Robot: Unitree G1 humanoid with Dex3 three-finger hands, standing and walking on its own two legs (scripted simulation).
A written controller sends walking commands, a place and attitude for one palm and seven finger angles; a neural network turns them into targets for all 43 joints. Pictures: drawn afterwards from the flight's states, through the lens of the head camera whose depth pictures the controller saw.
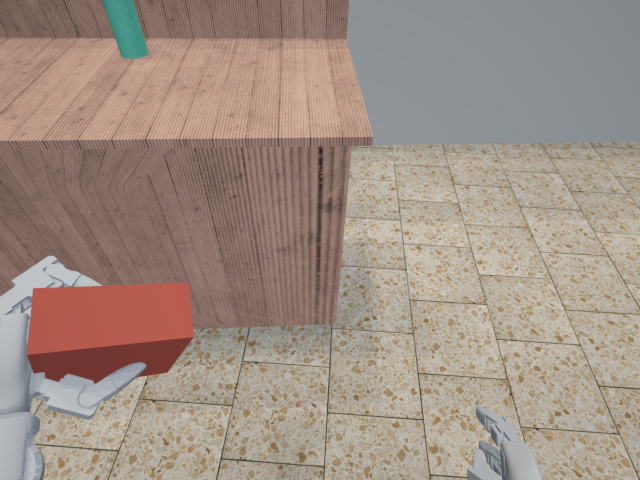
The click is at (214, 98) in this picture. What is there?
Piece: table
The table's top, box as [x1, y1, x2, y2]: [0, 38, 372, 149]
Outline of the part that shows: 0,38 0,149 371,145 372,143 372,134 346,39 144,38 148,53 140,58 127,59 123,58 120,55 114,38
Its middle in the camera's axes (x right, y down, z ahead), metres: -0.66 -0.36 +0.90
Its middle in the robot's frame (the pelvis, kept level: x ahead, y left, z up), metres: +0.89 +0.71 +0.06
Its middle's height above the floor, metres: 0.84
